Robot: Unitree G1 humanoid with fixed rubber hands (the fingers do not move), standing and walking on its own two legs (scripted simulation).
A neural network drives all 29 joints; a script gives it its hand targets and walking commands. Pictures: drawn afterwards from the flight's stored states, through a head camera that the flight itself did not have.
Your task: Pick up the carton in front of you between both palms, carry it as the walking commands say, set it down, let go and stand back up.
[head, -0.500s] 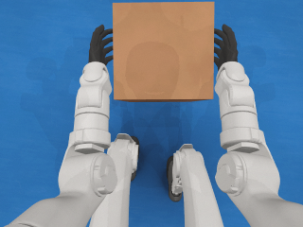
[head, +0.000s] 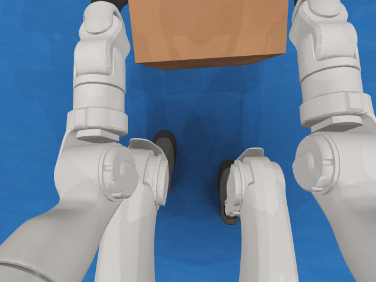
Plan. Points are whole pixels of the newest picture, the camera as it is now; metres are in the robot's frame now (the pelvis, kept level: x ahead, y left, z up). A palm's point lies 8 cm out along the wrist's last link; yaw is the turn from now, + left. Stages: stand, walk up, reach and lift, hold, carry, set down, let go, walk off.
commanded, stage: set down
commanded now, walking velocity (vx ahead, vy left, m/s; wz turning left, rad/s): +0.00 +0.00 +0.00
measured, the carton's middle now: (204, 6) +0.56 +0.04 -0.23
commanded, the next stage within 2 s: none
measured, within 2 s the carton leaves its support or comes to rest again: rests again in 0.68 s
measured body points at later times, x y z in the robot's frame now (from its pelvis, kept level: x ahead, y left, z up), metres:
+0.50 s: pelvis +0.00 -0.01 -0.05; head +0.38 +0.00 +0.19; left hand +0.56 +0.20 -0.21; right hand +0.59 -0.10 -0.22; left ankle +0.14 +0.12 -0.39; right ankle +0.07 -0.10 -0.39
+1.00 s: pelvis -0.01 +0.00 -0.06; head +0.37 -0.01 +0.16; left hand +0.55 +0.22 -0.23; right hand +0.58 -0.10 -0.24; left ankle +0.14 +0.12 -0.39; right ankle +0.07 -0.10 -0.39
